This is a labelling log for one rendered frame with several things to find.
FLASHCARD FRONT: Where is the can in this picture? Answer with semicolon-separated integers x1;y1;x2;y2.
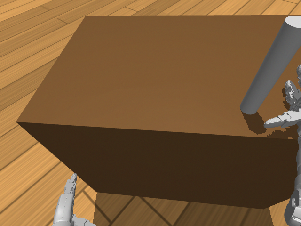
240;16;301;114

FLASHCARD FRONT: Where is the right robot arm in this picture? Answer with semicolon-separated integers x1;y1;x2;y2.
284;126;301;226

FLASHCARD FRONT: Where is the left robot hand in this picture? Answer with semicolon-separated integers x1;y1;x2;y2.
53;173;96;226

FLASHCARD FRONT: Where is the right robot hand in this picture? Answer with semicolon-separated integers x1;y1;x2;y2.
264;64;301;128

